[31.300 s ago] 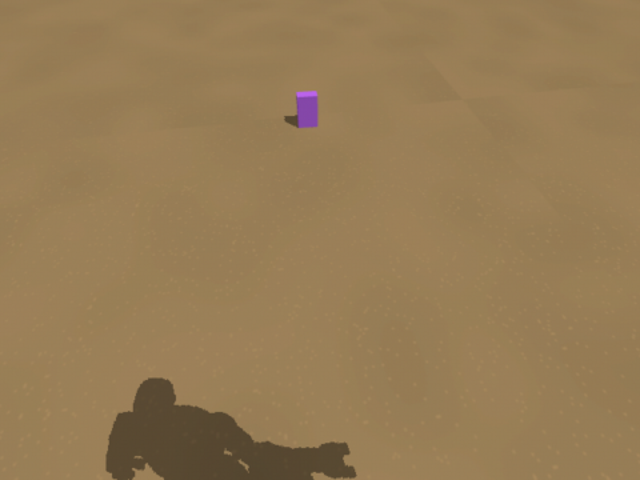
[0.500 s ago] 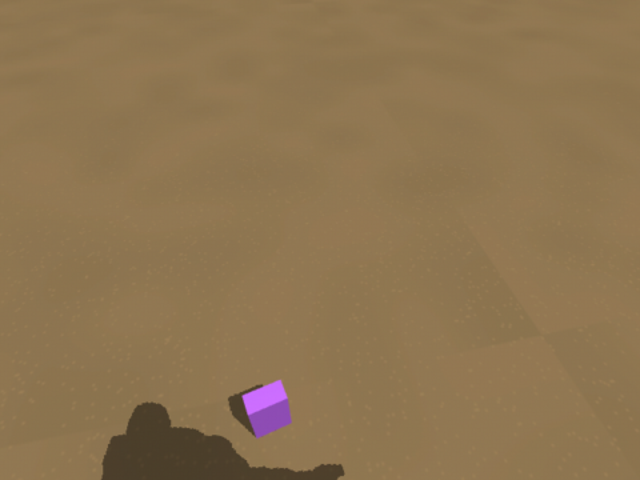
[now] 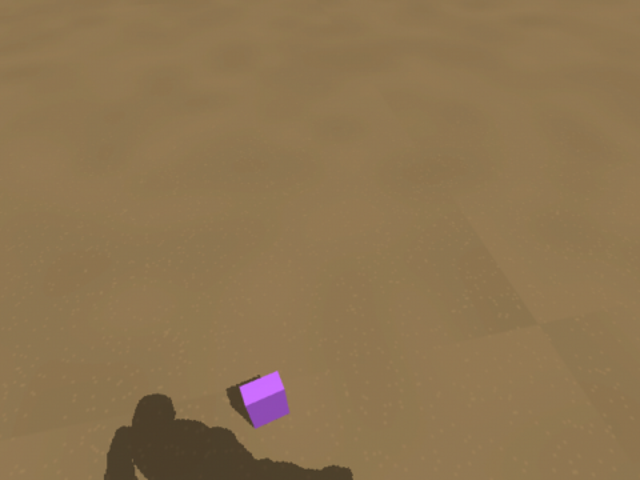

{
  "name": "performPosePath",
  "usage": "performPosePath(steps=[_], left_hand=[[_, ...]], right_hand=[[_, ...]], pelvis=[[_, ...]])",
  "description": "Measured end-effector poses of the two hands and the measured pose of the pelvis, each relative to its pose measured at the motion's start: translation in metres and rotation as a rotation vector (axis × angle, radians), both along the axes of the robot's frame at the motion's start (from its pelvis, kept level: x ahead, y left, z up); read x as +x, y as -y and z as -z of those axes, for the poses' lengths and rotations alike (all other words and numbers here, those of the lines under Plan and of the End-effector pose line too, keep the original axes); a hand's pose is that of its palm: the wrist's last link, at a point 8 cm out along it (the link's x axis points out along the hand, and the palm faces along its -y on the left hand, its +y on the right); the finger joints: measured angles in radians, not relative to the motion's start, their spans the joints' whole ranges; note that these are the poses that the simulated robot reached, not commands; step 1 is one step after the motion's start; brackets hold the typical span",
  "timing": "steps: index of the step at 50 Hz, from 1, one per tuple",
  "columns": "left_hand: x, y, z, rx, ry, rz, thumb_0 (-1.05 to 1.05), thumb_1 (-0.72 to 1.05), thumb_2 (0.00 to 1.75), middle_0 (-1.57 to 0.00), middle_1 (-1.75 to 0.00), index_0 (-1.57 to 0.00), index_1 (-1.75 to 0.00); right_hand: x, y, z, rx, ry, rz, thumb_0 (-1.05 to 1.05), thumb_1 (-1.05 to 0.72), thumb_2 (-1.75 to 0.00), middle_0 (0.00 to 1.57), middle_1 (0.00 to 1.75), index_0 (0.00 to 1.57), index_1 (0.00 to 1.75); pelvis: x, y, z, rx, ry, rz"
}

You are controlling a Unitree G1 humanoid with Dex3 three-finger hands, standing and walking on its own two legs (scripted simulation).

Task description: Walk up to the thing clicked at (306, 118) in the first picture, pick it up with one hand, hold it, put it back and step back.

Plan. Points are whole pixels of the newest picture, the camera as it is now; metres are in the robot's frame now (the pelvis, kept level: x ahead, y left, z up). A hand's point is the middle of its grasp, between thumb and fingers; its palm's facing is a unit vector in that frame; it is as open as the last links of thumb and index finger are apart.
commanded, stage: stand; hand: left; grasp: from the side
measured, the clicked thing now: (266, 400) +0.48 +0.19 -0.69
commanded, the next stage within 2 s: step back in 1.02 s
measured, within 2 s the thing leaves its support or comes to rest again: neither
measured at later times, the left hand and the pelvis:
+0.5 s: hand out of the picture +0.11 +0.24 -0.15, palm faces -0.03 -0.94 -0.35, open 7.4 cm; pelvis +0.03 -0.01 +0.00, yaw -1 degrees
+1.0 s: hand out of the picture +0.11 +0.23 -0.15, palm faces -0.03 -0.93 -0.36, open 7.4 cm; pelvis +0.03 -0.02 +0.00, yaw -1 degrees
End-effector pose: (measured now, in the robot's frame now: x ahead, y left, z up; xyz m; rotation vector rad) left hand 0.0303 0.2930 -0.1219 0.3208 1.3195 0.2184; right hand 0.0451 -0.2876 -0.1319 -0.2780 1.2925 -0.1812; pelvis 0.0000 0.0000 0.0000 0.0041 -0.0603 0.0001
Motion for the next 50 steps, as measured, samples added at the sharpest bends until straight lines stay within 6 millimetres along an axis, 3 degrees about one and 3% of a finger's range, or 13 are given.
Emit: performPosePath(steps=[15, 23, 37, 50], left_hand=[[0.05, 0.009, -0.005, -0.01, 0.073, 0.034, 0.0, 0.91, 0.89, -0.2, -0.3, -0.2, -0.3], [0.067, 0.011, -0.008, -0.004, 0.089, 0.039, 0.0, 0.91, 0.89, -0.2, -0.3, -0.2, -0.3], [0.077, 0.015, -0.01, -0.002, 0.099, 0.037, 0.0, 0.91, 0.89, -0.2, -0.3, -0.2, -0.3], [0.072, 0.017, -0.01, 0.002, 0.081, 0.034, 0.0, 0.91, 0.89, -0.2, -0.3, -0.2, -0.3]], right_hand=[[0.02, 0.005, -0.002, -0.004, 0.022, 0.004, 0.0, -0.91, -0.9, 0.2, 0.3, 0.2, 0.3], [0.034, 0.008, -0.003, -0.005, 0.036, 0.003, 0.0, -0.91, -0.9, 0.2, 0.3, 0.2, 0.3], [0.047, 0.017, -0.007, -0.016, 0.056, 0.004, 0.0, -0.91, -0.9, 0.2, 0.3, 0.2, 0.3], [0.042, 0.022, -0.006, -0.011, 0.042, 0.006, 0.0, -0.91, -0.9, 0.2, 0.3, 0.2, 0.3]], pelvis=[[0.016, 0.005, -0.002, 0.002, -0.005, 0.008], [0.024, 0.008, -0.003, 0.003, -0.01, 0.012], [0.031, 0.013, -0.003, 0.001, -0.01, 0.016], [0.031, 0.018, -0.003, 0.003, -0.015, 0.018]])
